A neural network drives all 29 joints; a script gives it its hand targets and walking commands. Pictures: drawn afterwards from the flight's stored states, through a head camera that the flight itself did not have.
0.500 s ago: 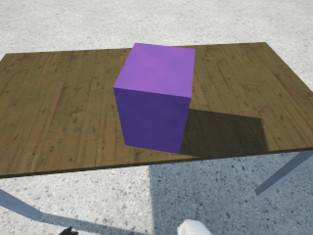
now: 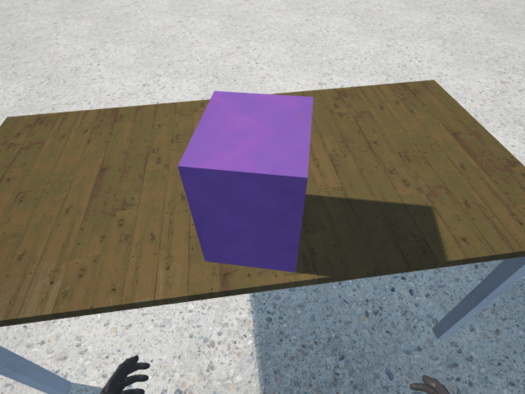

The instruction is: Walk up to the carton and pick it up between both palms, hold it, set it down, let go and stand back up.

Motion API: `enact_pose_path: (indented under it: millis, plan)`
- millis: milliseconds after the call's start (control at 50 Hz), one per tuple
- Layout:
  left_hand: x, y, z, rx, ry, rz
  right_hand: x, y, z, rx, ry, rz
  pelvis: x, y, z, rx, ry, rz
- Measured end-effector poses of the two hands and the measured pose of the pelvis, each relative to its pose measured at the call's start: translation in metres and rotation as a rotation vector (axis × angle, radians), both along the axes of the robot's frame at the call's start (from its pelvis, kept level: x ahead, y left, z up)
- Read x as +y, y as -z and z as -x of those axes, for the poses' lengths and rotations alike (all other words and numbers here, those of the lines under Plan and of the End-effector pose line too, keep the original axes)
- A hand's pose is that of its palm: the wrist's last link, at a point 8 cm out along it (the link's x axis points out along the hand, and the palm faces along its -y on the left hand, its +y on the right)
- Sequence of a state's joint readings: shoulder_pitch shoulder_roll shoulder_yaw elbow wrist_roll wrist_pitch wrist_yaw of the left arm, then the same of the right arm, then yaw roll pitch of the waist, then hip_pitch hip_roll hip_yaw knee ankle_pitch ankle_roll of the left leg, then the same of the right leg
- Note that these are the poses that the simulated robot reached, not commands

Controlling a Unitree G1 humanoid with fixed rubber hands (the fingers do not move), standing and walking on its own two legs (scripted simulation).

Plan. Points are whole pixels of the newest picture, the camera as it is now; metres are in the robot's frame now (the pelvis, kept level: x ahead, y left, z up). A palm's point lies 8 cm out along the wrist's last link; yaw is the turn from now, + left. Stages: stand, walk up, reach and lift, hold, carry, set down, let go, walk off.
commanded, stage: walk up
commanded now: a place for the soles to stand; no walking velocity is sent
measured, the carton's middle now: (256, 183) +0.48 +0.04 +0.04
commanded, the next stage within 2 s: reach and lift in 1.40 s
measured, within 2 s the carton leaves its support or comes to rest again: neither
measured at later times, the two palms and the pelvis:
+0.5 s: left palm out of the picture +0.12 +0.24 -0.10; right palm out of the picture +0.08 -0.29 -0.10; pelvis +0.02 -0.01 +0.00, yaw -4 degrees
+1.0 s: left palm (130, 384) +0.16 +0.24 -0.10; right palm out of the picture +0.08 -0.30 -0.10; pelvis +0.03 -0.02 +0.00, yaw -6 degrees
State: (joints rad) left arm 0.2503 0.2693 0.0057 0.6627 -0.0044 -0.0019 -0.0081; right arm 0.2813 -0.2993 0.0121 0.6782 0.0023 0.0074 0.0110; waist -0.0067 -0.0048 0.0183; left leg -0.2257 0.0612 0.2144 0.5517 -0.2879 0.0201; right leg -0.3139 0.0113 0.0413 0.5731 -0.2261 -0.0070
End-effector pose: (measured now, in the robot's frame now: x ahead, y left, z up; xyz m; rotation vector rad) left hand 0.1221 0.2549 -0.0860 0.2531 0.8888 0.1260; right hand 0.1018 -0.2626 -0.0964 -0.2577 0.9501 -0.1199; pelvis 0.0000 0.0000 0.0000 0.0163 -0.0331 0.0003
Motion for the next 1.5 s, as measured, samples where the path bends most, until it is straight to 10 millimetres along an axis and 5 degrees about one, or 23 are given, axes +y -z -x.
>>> enact_pose_path:
  millis: [260, 840, 1380, 1500]
  plan:
    - [0.003, 0.007, 0.022, 0.099, 0.005, -0.018, -0.005, 0.007, 0.02, 0.069, 0.026, -0.002, -0.002, -0.001, -0.001, 0.017, 0.033, 0.001]
    - [-0.02, 0.009, -0.034, 0.098, 0.063, -0.022, -0.036, 0.003, 0.013, 0.067, 0.106, 0.037, -0.021, 0.001, -0.034, 0.023, 0.09, 0.002]
    - [-0.019, 0.009, -0.036, 0.084, 0.087, -0.032, -0.043, 0.008, 0.045, 0.103, 0.153, 0.05, -0.021, 0.004, -0.025, 0.001, 0.101, 0.002]
    - [-0.018, 0.017, -0.043, 0.157, 0.035, -0.064, -0.045, 0.02, 0.03, 0.056, 0.116, 0.021, -0.022, 0.012, -0.014, 0.021, 0.054, -0.001]
